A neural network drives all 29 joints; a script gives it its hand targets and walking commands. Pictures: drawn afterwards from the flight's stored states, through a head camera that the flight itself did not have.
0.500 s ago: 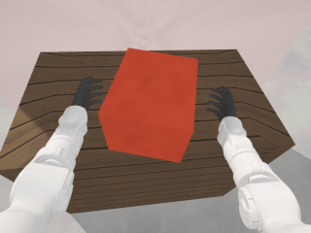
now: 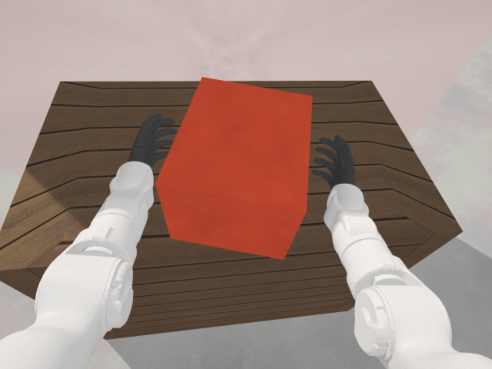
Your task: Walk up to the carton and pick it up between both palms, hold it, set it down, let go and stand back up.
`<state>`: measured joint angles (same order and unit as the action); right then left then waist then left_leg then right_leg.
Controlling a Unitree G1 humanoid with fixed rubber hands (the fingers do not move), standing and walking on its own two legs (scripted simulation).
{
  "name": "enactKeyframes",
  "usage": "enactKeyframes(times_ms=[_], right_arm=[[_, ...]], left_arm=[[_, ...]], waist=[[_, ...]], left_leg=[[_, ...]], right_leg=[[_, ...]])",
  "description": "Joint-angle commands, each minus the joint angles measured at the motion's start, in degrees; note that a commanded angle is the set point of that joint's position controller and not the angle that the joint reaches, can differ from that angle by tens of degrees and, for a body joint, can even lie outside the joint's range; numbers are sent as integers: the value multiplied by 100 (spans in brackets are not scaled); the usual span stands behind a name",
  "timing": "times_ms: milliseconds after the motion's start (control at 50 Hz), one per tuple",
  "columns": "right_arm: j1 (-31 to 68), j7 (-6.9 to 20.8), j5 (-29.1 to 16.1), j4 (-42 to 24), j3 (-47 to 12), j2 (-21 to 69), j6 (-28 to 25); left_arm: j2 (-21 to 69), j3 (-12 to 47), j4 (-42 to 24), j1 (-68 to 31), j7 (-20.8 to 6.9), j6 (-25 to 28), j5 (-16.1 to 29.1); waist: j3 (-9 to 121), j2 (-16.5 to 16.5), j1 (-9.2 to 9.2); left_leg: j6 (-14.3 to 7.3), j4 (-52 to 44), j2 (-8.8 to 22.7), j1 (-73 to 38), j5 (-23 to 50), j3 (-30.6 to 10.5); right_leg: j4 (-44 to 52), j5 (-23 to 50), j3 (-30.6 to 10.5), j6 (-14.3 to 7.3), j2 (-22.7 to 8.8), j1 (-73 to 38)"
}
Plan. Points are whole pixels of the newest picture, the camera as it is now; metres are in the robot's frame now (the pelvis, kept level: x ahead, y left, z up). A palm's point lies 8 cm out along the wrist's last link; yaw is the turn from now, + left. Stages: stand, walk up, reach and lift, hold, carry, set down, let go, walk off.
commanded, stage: reach and lift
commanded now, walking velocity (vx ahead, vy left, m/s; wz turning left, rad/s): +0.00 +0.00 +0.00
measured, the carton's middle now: (242, 166) +0.47 +0.00 +0.02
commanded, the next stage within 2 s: none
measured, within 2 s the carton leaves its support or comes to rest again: leaves its support in 1.80 s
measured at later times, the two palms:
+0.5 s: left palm (149, 162) +0.44 +0.16 +0.07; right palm (333, 185) +0.40 -0.16 +0.06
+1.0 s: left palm (151, 169) +0.42 +0.15 +0.07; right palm (335, 190) +0.39 -0.16 +0.06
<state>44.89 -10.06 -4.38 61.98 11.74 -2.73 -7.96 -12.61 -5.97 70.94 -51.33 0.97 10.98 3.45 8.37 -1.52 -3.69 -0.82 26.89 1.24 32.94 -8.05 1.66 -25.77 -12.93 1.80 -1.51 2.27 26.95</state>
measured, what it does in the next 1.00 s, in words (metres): stands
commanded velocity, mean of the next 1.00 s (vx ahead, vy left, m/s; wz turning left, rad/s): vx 0.00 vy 0.00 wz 0.00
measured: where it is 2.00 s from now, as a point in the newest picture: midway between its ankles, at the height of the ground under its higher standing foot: outside the picture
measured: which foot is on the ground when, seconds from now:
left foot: down 0.00-1.00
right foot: down 0.00-1.00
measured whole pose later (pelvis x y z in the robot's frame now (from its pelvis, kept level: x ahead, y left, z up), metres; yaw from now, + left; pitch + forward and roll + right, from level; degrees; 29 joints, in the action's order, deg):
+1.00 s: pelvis +0.03 +0.00 +0.01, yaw +0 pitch +3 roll +0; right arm 34.9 -6.0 26.3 47.0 38.3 11.1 -13.3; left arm 1.7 -29.0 52.9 -41.4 -5.9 5.4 -23.0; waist -1.6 -2.0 -0.7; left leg -0.8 17.7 0.4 13.1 -7.4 2.5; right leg -14.8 -11.3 2.6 -1.3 1.3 6.4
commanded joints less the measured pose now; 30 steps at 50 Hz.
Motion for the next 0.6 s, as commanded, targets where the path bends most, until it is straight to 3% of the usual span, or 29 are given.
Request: enactKeyframes(times_ms=[0, 80, 120, 140, 200, 260, 320, 360, 380, 400, 420, 480, 560, 580], right_arm=[[2542, 15, 225, -1008, 128, -570, -307], [2688, 87, 417, -1172, 352, -443, -471], [2509, 106, 479, -1312, 392, -429, -509], [2430, 127, 518, -1160, 376, -449, -481], [2359, 124, 673, -1097, 528, -442, -490], [2448, 186, 654, -1162, 562, -317, -563], [2395, 316, 898, -1045, 593, 36, -564], [2264, 437, 1279, -1002, 726, 396, -563], [2314, 535, 1436, -1285, 723, 707, -643], [2413, 659, 1746, -1312, 861, 997, -701], [2422, 785, 2080, -1329, 960, 1536, -757], [2414, 1286, 2885, -1318, 904, 3033, -864], [2315, 1510, 3191, -1126, 975, 3264, -866], [2324, 1506, 3257, -1118, 1049, 3274, -796]], left_arm=[[-348, -40, -1057, -2994, 43, 253, -203], [-26, -89, -1272, -3093, 134, 304, -261], [17, -151, -1452, -2920, 153, 267, -393], [74, -138, -1286, -2892, 138, 216, -450], [163, -249, -1341, -2735, 142, 176, -551], [284, -311, -1634, -2844, 210, 192, -682], [740, -401, -1300, -2693, 109, 138, -845], [968, -590, -1221, -2562, -38, 135, -1112], [1314, -687, -1507, -2663, -119, 188, -1233], [1547, -704, -1501, -2802, -213, 213, -1503], [1933, -813, -1553, -2784, -298, 228, -1743], [3546, -661, -1292, -2523, -700, 197, -2300], [3740, -938, -1235, -2210, -811, -68, -2749], [3778, -1046, -1189, -2203, -834, -173, -2809]], waist=[[3629, 510, -93], [3853, 642, 43], [3765, 699, 33], [3568, 698, -85], [3499, 588, -40], [3653, 809, -1], [3251, 508, 1], [3043, 508, 12], [3236, 385, -10], [3327, 507, -39], [3370, 569, 64], [2857, 558, 51], [2327, 595, 235], [2210, 475, 248]], left_leg=[[297, 230, -1, -2928, 1581, -72], [381, 279, 66, -3195, 1994, -80], [421, 279, 80, -3341, 2032, -61], [424, 233, 88, -3382, 1942, -65], [417, 239, 104, -3496, 1995, -90], [463, 198, 138, -3595, 2171, -130], [394, 70, 166, -3582, 2207, -152], [369, -88, 179, -3424, 2017, -87], [394, -114, 162, -3616, 2173, -20], [399, -170, 167, -3630, 2136, -65], [427, -134, 119, -3717, 2238, 16], [502, -275, 143, -3966, 2449, 122], [456, -501, 142, -3787, 2254, 207], [406, -563, 151, -3742, 2033, 231]], right_leg=[[275, 1972, 65, 353, -180, -363], [308, 1834, 104, 241, -104, -200], [418, 1824, 173, 247, -72, -244], [436, 1792, 190, 248, -97, -281], [498, 1699, 188, 213, -69, -174], [522, 1665, 195, 145, -43, -233], [617, 1748, 182, 192, -68, -327], [633, 1734, 131, 166, -136, -648], [581, 1922, 214, 177, -136, -825], [645, 1758, 245, 160, -104, -897], [722, 1849, 266, 182, -72, -994], [869, 1908, 452, 196, -59, -1278], [977, 1692, 441, 210, -50, -1713], [1000, 1572, 417, 249, -62, -1798]])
